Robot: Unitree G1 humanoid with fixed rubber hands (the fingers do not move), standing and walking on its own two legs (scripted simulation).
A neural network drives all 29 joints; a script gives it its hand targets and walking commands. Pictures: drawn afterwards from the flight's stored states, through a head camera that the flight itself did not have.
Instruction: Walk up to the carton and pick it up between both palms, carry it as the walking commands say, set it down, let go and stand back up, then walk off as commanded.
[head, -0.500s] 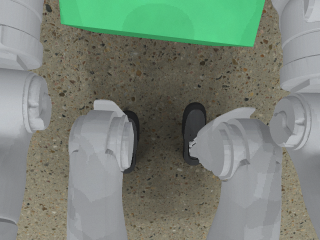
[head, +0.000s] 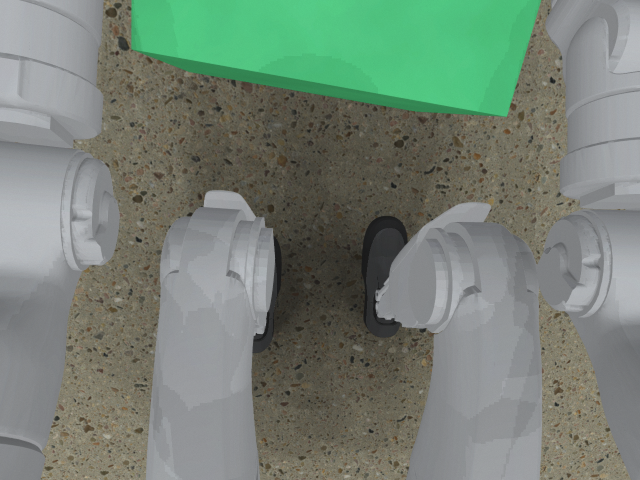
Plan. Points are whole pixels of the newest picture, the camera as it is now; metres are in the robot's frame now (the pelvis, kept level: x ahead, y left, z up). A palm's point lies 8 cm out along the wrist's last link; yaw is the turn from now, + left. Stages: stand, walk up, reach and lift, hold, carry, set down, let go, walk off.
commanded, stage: reach and lift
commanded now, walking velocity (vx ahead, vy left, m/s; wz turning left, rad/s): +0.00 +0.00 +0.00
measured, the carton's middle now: out of the picture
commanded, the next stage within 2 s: none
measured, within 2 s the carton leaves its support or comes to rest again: neither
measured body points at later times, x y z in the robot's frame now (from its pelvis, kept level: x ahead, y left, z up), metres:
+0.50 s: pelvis -0.01 +0.00 +0.05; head +0.33 +0.04 +0.33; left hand +0.57 +0.21 -0.03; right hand +0.56 -0.17 -0.04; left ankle +0.11 +0.10 -0.34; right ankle +0.15 -0.11 -0.34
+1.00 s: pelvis -0.04 +0.00 +0.10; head +0.28 +0.03 +0.40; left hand +0.53 +0.21 +0.03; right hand +0.53 -0.17 +0.04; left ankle +0.11 +0.10 -0.34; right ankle +0.15 -0.11 -0.34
